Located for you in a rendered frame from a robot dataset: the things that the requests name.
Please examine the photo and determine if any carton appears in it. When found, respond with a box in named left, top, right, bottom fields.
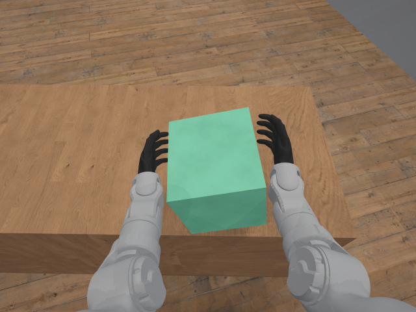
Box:
left=166, top=107, right=267, bottom=234

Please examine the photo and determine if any robot right hand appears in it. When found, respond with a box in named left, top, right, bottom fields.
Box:
left=257, top=114, right=294, bottom=164

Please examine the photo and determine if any robot left forearm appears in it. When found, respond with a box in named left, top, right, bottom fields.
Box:
left=87, top=172, right=164, bottom=309

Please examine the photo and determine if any right robot upper arm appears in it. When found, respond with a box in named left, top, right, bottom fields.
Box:
left=287, top=244, right=416, bottom=312

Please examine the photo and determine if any robot left hand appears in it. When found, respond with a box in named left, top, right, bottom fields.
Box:
left=138, top=130, right=168, bottom=174

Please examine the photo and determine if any left robot upper arm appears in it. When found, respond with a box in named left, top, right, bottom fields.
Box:
left=76, top=255, right=166, bottom=312

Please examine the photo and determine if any robot right forearm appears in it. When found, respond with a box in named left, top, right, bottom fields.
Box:
left=268, top=162, right=371, bottom=293

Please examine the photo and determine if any pedestal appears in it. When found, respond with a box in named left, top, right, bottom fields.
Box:
left=0, top=84, right=357, bottom=278

